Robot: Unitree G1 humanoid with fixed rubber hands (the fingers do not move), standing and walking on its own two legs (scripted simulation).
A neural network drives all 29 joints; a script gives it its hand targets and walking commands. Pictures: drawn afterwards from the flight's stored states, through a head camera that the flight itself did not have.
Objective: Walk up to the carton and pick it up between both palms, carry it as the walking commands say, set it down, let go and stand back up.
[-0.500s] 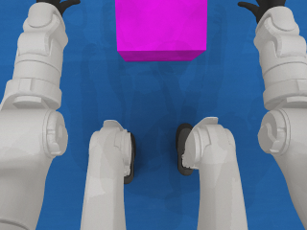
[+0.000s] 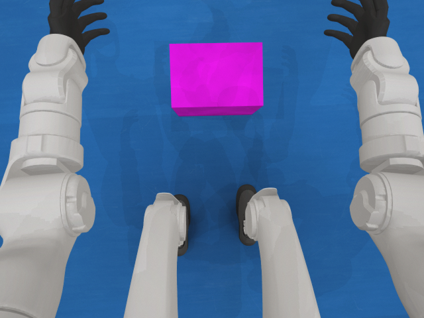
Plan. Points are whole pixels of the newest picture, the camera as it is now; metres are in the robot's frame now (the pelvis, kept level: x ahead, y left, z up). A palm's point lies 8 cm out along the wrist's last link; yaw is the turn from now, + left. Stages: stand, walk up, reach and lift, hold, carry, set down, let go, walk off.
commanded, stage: set down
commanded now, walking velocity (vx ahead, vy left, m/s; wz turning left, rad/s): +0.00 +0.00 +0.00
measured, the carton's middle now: (215, 83) +0.56 -0.02 -0.47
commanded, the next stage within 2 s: let go in 0.38 s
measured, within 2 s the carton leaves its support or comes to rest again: neither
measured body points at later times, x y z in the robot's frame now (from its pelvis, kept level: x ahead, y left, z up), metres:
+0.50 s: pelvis +0.03 +0.00 +0.10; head +0.33 +0.00 +0.44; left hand +0.54 +0.21 +0.00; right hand +0.53 -0.23 +0.00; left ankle +0.08 +0.12 -0.53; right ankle +0.10 -0.12 -0.53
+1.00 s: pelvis +0.08 +0.00 +0.19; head +0.23 +0.00 +0.61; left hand +0.37 +0.23 +0.09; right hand +0.36 -0.24 +0.09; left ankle +0.08 +0.12 -0.53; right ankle +0.10 -0.12 -0.53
